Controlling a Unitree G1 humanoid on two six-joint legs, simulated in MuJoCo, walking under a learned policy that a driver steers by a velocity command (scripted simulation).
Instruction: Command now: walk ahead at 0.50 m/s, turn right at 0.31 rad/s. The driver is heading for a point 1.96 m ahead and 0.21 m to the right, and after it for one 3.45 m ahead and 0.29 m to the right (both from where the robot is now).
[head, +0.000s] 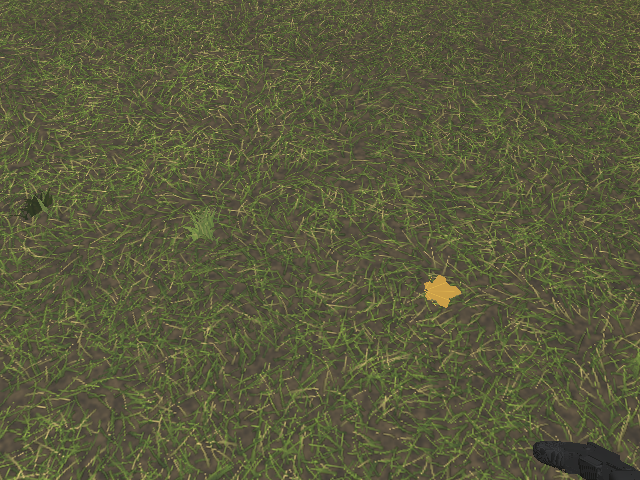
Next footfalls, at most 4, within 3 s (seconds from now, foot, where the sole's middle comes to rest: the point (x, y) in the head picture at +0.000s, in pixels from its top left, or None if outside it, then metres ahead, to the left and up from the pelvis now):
0.02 left None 0.18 0.12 -0.76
0.56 right None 0.41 -0.19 -0.76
1.12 left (385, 341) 0.78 -0.05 -0.76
1.64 right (469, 252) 1.07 -0.25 -0.76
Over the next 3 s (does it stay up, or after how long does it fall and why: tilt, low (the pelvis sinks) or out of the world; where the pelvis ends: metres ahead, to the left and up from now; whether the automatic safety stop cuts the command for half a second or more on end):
stays up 1.52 -0.09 0.01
